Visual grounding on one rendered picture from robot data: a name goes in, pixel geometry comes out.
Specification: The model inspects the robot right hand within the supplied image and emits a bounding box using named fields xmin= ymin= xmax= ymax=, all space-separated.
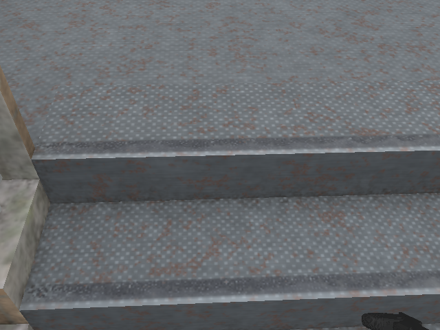
xmin=362 ymin=312 xmax=429 ymax=330

